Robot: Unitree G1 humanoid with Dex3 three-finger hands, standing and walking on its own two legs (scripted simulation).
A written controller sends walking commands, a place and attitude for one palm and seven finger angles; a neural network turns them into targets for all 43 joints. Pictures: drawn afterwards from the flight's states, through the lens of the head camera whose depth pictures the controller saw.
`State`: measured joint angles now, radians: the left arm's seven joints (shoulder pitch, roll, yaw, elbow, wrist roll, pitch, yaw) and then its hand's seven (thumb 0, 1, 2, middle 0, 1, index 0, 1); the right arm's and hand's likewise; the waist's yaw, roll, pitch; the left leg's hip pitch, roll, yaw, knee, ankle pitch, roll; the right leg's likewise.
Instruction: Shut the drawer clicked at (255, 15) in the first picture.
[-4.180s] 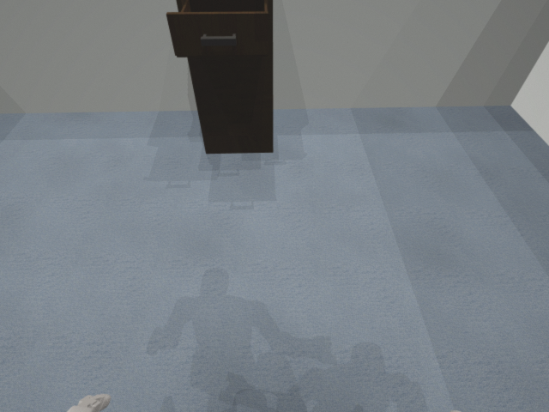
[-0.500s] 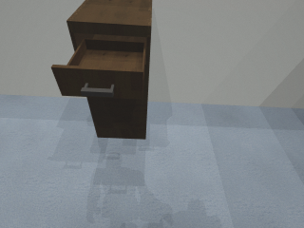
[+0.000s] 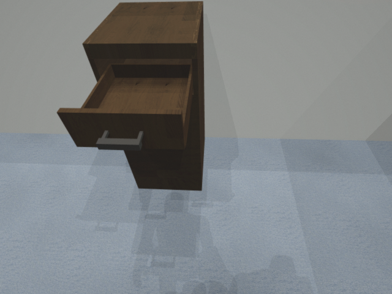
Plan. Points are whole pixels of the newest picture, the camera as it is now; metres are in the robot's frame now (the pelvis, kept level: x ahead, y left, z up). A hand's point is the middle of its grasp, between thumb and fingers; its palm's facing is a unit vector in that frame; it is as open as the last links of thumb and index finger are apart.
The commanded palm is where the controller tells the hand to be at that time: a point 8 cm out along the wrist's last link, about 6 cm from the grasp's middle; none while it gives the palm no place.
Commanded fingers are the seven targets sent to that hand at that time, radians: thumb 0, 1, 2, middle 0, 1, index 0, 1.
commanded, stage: take the last steps up to it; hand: left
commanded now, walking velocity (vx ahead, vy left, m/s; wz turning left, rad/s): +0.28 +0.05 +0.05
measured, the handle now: (121, 139) +0.51 +0.25 +0.01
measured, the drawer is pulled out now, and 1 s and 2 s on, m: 0.30 0.30 0.30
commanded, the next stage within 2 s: come to a stop and stand still in 0.44 s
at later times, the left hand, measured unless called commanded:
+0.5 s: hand out of the picture +0.14 +0.24 -0.17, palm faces +0.05 -0.98 -0.20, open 7.4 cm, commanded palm none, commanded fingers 0.00 0.90 0.90 -0.20 -0.30 -0.20 -0.30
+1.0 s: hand (124, 255) +0.25 +0.22 -0.17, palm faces +0.06 -0.98 -0.21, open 7.3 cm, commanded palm none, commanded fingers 0.00 0.90 0.90 -0.20 -0.30 -0.20 -0.30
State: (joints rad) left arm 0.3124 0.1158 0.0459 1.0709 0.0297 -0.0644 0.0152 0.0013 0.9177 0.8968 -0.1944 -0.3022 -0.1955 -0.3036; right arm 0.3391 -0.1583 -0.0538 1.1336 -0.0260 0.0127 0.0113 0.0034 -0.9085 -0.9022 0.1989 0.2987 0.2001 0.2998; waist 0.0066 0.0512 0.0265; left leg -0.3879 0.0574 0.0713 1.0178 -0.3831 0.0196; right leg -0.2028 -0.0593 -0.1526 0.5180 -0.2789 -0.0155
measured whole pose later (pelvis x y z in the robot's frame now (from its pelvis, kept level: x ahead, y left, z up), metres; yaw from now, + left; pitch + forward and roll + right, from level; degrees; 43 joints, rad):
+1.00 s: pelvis +0.17 +0.04 +0.00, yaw +0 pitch -2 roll +1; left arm 0.13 0.15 0.05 1.05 0.01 0.02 0.05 -0.01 0.92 0.90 -0.20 -0.30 -0.20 -0.30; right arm 0.27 -0.14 -0.04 1.10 -0.01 0.03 -0.03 0.00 -0.91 -0.90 0.20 0.30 0.20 0.30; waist -0.01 0.00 0.08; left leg -0.20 0.05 0.10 0.52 -0.26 -0.02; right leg -0.29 -0.05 -0.13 0.53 -0.21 -0.03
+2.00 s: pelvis +0.14 +0.07 +0.00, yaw +0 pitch -2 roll +0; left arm 0.29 0.16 0.00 1.04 0.02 -0.01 0.04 0.00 0.92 0.90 -0.19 -0.30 -0.20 -0.30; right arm 0.36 -0.12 0.01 1.07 -0.02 0.00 -0.01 0.00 -0.91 -0.90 0.20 0.30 0.20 0.30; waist -0.02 0.02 0.00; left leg -0.26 0.01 0.09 0.52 -0.24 0.03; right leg -0.25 -0.04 -0.06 0.53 -0.26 0.00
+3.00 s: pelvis +0.18 +0.06 +0.00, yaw -2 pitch +0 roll +0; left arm 0.26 0.16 0.01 1.03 0.02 -0.02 0.06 0.01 0.92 0.90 -0.20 -0.30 -0.20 -0.30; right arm 0.21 -0.18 -0.02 1.05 -0.01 0.01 -0.03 0.00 -0.92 -0.90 0.20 0.30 0.20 0.30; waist 0.00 0.01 0.06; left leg -0.22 0.04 0.09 0.56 -0.33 0.01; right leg -0.20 -0.01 -0.05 0.54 -0.33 -0.01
